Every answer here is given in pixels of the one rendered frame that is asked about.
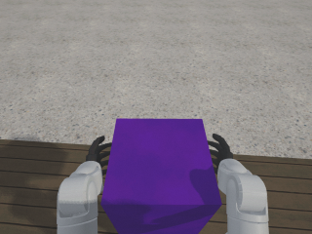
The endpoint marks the carton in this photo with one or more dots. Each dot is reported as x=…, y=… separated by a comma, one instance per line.
x=160, y=177

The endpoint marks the right robot forearm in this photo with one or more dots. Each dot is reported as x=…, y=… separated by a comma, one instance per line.
x=246, y=198

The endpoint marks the left robot hand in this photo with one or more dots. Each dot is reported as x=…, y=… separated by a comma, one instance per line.
x=95, y=149

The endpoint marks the left robot forearm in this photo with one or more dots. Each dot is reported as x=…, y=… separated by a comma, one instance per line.
x=77, y=200

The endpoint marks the right robot hand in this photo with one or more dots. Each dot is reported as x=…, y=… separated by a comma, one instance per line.
x=222, y=153

